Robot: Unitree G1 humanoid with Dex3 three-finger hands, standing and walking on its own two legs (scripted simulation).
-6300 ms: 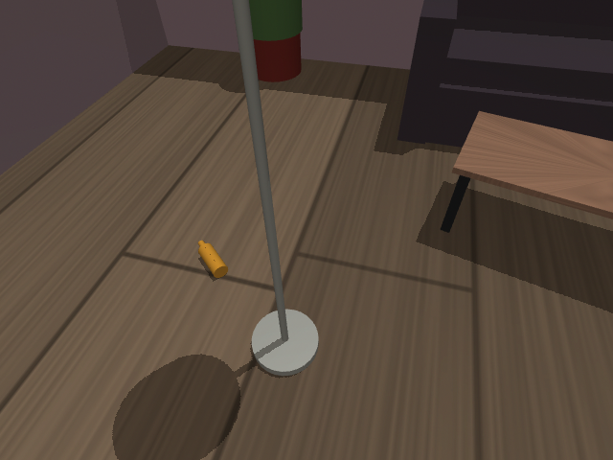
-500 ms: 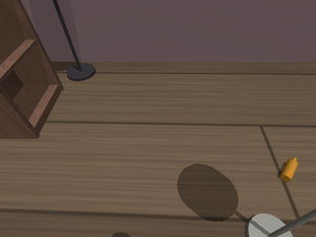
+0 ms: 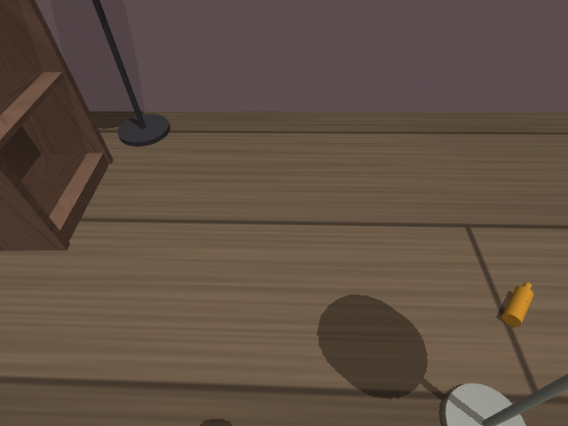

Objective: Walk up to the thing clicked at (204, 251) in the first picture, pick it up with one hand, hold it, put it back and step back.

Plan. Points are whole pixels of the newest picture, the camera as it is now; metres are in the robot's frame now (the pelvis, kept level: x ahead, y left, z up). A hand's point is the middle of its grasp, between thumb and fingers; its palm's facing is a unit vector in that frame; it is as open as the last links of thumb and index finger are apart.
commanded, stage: walk up
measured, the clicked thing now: (519, 301) +0.69 -0.86 -0.75
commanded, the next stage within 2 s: stand in 1.94 s
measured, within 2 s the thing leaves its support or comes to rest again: neither
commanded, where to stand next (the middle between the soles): +0.04 +0.02 m, yaw -51 degrees
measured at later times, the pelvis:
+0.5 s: pelvis -0.02 +0.07 -0.01, yaw -24 degrees
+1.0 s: pelvis -0.01 +0.06 -0.04, yaw -40 degrees
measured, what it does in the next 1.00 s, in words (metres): steps on the spot, turning right: right foot, then left foot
